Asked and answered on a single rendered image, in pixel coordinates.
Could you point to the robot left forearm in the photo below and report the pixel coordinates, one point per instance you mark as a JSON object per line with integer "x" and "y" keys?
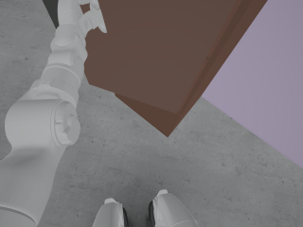
{"x": 64, "y": 71}

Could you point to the robot left hand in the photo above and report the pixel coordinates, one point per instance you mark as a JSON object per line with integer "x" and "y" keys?
{"x": 69, "y": 12}

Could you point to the robot right shin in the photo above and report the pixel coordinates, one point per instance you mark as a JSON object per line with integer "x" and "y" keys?
{"x": 157, "y": 222}

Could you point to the cupboard door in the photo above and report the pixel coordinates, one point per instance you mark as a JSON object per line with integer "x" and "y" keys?
{"x": 153, "y": 49}

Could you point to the robot left upper arm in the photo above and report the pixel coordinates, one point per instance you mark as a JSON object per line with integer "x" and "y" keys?
{"x": 39, "y": 130}

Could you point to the handle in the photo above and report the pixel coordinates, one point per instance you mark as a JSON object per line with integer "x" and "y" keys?
{"x": 52, "y": 9}

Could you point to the right robot thigh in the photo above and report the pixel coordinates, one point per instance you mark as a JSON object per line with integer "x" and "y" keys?
{"x": 169, "y": 209}

